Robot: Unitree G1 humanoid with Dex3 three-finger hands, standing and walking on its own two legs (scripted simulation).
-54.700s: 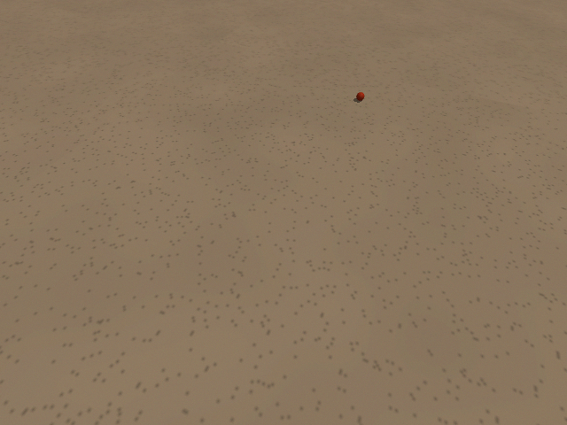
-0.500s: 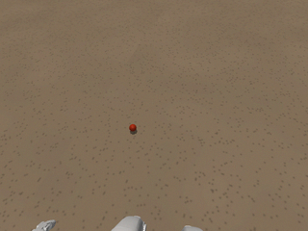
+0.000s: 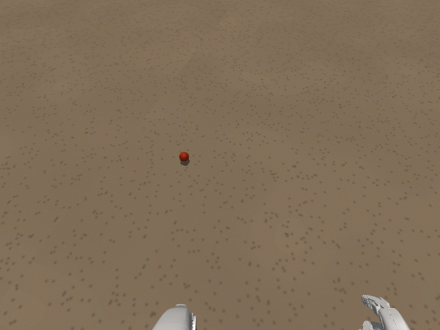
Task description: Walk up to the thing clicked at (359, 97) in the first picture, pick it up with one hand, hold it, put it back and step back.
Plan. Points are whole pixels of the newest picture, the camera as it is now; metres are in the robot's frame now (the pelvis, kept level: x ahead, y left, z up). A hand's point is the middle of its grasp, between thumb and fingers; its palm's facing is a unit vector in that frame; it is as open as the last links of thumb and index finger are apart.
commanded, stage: step back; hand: left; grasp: from above
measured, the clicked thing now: (184, 156) +1.05 +0.25 -0.72
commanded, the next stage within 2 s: stand in 1.10 s
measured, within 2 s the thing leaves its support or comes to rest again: neither
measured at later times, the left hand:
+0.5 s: hand out of the picture +0.04 +0.28 -0.13, palm faces +0.04 -0.91 -0.41, open 7.4 cm
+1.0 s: hand out of the picture +0.09 +0.29 -0.14, palm faces +0.07 -0.94 -0.34, open 7.4 cm
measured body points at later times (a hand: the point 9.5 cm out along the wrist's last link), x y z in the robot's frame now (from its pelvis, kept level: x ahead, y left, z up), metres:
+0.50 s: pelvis -0.03 +0.00 +0.01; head -0.02 +0.00 +0.46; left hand +0.04 +0.33 -0.10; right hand +0.03 -0.31 -0.12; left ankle -0.02 +0.14 -0.72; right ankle +0.01 -0.11 -0.72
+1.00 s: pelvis +0.02 +0.02 +0.02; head +0.05 +0.04 +0.47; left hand +0.09 +0.34 -0.12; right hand +0.15 -0.26 -0.10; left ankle +0.04 +0.15 -0.72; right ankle +0.01 -0.11 -0.72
